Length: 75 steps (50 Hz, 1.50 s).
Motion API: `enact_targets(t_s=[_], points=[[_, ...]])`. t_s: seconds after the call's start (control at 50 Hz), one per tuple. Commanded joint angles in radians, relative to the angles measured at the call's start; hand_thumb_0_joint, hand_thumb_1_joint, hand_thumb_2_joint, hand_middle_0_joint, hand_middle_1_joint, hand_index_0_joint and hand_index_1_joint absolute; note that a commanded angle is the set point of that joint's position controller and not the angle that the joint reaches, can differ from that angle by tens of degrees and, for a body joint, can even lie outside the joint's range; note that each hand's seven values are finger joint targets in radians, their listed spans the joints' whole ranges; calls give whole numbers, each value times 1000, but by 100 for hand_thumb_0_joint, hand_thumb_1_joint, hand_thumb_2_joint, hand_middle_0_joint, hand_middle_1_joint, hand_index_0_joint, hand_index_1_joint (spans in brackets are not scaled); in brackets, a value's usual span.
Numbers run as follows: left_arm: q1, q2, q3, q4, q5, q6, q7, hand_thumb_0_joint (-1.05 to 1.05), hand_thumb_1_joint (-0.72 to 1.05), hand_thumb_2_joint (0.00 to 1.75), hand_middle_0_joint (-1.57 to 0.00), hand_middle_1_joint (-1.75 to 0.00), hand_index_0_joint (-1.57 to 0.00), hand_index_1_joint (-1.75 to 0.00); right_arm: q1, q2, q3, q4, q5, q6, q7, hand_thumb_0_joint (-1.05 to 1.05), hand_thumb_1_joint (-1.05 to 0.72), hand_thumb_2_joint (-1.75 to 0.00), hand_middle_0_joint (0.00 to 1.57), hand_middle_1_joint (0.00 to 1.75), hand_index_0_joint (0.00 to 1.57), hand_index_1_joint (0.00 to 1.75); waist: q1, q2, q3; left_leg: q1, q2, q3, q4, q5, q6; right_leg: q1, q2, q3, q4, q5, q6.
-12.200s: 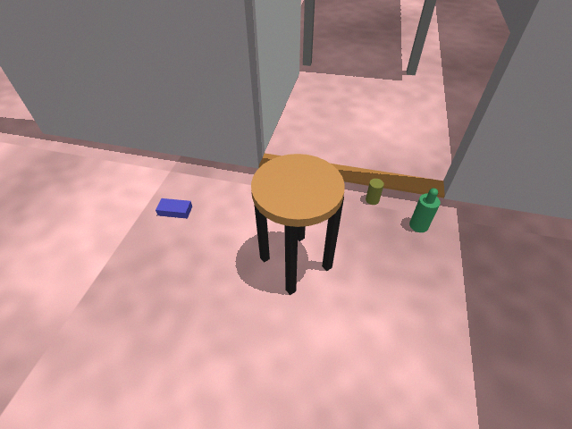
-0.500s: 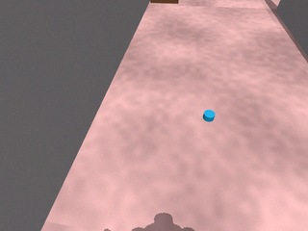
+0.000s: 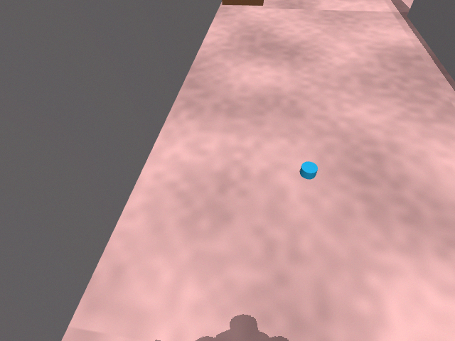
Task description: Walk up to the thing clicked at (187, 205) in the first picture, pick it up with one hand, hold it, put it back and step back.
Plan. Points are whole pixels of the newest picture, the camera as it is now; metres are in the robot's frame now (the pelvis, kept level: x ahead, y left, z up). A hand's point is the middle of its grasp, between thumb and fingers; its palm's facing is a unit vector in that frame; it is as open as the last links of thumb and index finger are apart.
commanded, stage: stand
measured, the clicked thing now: out of the picture -0.10 -1.08 -0.76
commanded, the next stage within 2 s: walk up in 0.90 s
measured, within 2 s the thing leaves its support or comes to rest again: neither
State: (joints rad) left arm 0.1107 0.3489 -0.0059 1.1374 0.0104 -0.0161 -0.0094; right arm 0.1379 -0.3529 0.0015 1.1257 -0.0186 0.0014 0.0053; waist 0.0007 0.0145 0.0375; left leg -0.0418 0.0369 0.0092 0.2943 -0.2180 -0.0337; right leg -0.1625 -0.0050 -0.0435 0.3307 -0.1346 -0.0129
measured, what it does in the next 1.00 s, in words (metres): stands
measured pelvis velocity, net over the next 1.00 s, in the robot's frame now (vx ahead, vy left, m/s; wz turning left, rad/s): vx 0.02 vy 0.00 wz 0.00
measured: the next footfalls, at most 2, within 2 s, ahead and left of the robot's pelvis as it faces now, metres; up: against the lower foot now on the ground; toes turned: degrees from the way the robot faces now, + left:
left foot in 1.18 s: +0.13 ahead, +0.17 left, +0.00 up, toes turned +4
right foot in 1.64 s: +0.41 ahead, -0.09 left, +0.00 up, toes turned -6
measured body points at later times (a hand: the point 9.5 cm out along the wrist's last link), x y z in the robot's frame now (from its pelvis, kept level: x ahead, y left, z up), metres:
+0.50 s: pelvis +0.01 +0.00 +0.00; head +0.02 -0.01 +0.45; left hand +0.08 +0.30 -0.13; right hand +0.06 -0.30 -0.14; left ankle -0.04 +0.14 -0.75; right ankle +0.03 -0.11 -0.75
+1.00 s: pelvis +0.02 +0.00 +0.00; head +0.02 +0.00 +0.45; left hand +0.09 +0.31 -0.13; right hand +0.08 -0.31 -0.14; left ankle -0.04 +0.14 -0.74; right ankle +0.03 -0.11 -0.74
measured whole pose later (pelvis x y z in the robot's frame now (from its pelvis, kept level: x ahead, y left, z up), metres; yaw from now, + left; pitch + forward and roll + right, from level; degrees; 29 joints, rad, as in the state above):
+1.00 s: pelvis +0.02 +0.00 +0.00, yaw +0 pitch -1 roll +0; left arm 0.16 0.36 0.05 1.08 0.04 -0.03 -0.05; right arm 0.19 -0.38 -0.04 1.07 -0.04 -0.01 0.04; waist 0.01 0.02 0.01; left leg -0.12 0.05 0.01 0.50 -0.47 0.04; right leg -0.20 0.00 -0.04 0.44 -0.29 -0.04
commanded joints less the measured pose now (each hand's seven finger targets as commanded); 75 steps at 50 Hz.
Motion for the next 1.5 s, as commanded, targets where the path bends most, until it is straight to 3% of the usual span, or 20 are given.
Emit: enact_targets(t_s=[0.0, 0.66, 0.86, 0.88, 0.9, 0.94, 0.98, 1.02, 1.1, 1.14, 1.16, 1.18, 1.2, 1.22, 1.24, 1.28, 1.3, 1.36, 1.38, 1.48], points=[[-52, 223, 42, -60, -4, -17, 17, 0, 90, 90, -20, -30, -20, -30, -32, -211, -43, -55, 5, -24, -11, 0, -90, -90, 20, 30, 20, 30, 1, -13, -51, -70, 103, -74, -52, 83, 46, 68, -130, 124, -45, 77, -15], [-43, 218, 40, -60, -3, -18, 18, 0, 90, 90, -20, -30, -20, -30, -29, -214, -41, -54, 7, -28, -15, 0, -90, -90, 20, 30, 20, 30, 2, -5, -78, -35, 110, -70, -47, 176, 40, 85, -131, 119, -23, 207, -15], [-48, 225, 45, -58, -3, -17, 19, 0, 90, 90, -20, -30, -20, -30, -32, -215, -44, -62, 5, -26, -15, 0, -90, -90, 20, 30, 20, 30, 0, -6, -69, -40, 110, -67, -55, 136, 43, 83, -130, 120, -30, 159, -16], [19, 301, 113, -113, 17, -29, -12, 0, 90, 90, -20, -30, -20, -30, 22, -285, -98, -117, -11, -46, 6, 0, -90, -90, 20, 30, 20, 30, 13, -37, -165, -42, 65, -53, 63, -315, 116, 124, -78, 119, 29, -361, -51], [30, 313, 122, -108, 27, -30, -23, 0, 90, 90, -20, -30, -20, -30, 24, -286, -103, -114, -21, -48, 14, 0, -90, -90, 20, 30, 20, 30, 25, -35, -90, -166, 60, -64, 95, -470, 128, 75, -111, 181, 33, -547, -72], [64, 323, 138, -115, 31, -29, -35, 0, 90, 90, -20, -30, -20, -30, -44, -251, -101, -153, -25, -46, 27, 0, -90, -90, 20, 30, 20, 30, 58, -96, 20, -366, 8, 24, 230, -414, 98, 78, -211, 333, -88, -689, -131], [82, 354, 156, -140, 34, -37, -33, 0, 90, 90, -20, -30, -20, -30, -90, -231, -108, -190, -31, -49, 31, 0, -90, -90, 20, 30, 20, 30, 98, -161, 113, -532, 39, -17, 468, -288, 72, 104, -362, 496, -197, -587, -244], [119, 342, 155, -156, 34, -43, -36, 0, 90, 90, -20, -30, -20, -30, -70, -236, -113, -199, -26, -63, 40, 0, -90, -90, 20, 30, 20, 30, 95, -135, 81, -545, 62, -48, 454, -300, 73, 164, -330, 458, -187, -472, -254], [-2, 339, 147, -230, 34, -33, -48, 0, 90, 90, -20, -30, -20, -30, 74, -250, -137, -182, -19, -68, 56, 0, -90, -90, 20, 30, 20, 30, 4, -202, 10, -271, 55, -21, 332, -248, 65, -35, -252, 296, -150, -472, -189], [-86, 310, 137, -265, 23, -23, -53, 0, 90, 90, -20, -30, -20, -30, 246, -250, -157, -133, -18, -70, 47, 0, -90, -90, 20, 30, 20, 30, -106, -122, -35, 13, 8, 63, 171, -37, 47, -229, -150, 132, 13, -499, -120], [-102, 267, 124, -280, 24, -17, -54, 0, 90, 90, -20, -30, -20, -30, 372, -278, -181, -90, -25, -69, 36, 0, -90, -90, 20, 30, 20, 30, -170, 6, -58, 228, -15, 54, 170, -17, 36, -428, -78, 59, 212, -554, -83], [-69, 189, 100, -298, 23, -14, -50, 0, 90, 90, -20, -30, -20, -30, 459, -361, -204, -82, -38, -70, 21, 0, -90, -90, 20, 30, 20, 30, -212, 300, -57, 320, 146, -233, -23, -305, 67, -626, 76, -26, 566, -562, -59], [-39, 180, 97, -302, 13, -9, -40, 0, 90, 90, -20, -30, -20, -30, 334, -412, -202, -152, -49, -81, 12, 0, -90, -90, 20, 30, 20, 30, -150, 280, 7, 140, 355, -633, -187, -615, 129, -692, 105, 125, 759, -457, -28], [2, 274, 114, -281, 16, -11, -35, 0, 90, 90, -20, -30, -20, -30, 188, -418, -194, -206, -24, -85, 12, 0, -90, -90, 20, 30, 20, 30, -82, 134, 64, -13, 399, -637, -214, -668, 195, -605, 5, 228, 755, -335, -37], [34, 293, 114, -253, 6, -14, -40, 0, 90, 90, -20, -30, -20, -30, 137, -395, -179, -215, -16, -89, 14, 0, -90, -90, 20, 30, 20, 30, -44, 89, 112, -88, 372, -560, -211, -640, 202, -539, -32, 236, 741, -279, -38], [124, 300, 119, -197, 0, -20, -48, 0, 90, 90, -20, -30, -20, -30, 75, -319, -151, -241, -8, -99, 13, 0, -90, -90, 20, 30, 20, 30, 11, 90, 102, -54, 255, -338, -169, -449, 156, -492, -43, 207, 716, -182, -16], [149, 300, 120, -181, 1, -19, -52, 0, 90, 90, -20, -30, -20, -30, 89, -307, -148, -251, -7, -106, 15, 0, -90, -90, 20, 30, 20, 30, 9, 102, 106, -64, 223, -263, -173, -370, 137, -468, -41, 191, 690, -143, -5], [117, 288, 117, -205, 4, -19, -64, 0, 90, 90, -20, -30, -20, -30, 127, -307, -147, -252, -2, -114, 21, 0, -90, -90, 20, 30, 20, 30, -4, 97, 144, -86, 230, -172, -188, -253, 197, -447, -58, 161, 584, -96, 34], [91, 286, 116, -216, 4, -20, -68, 0, 90, 90, -20, -30, -20, -30, 137, -305, -146, -252, -2, -114, 21, 0, -90, -90, 20, 30, 20, 30, -12, 86, 158, -79, 216, -137, -190, -206, 189, -454, -55, 154, 545, -70, 37], [-45, 235, 100, -287, 6, -28, -79, 0, 90, 90, -20, -30, -20, -30, 223, -307, -145, -258, 8, -107, 22, 0, -90, -90, 20, 30, 20, 30, -61, 99, 132, 34, 193, -18, -103, 201, 173, -416, -63, 57, 330, 22, 15]])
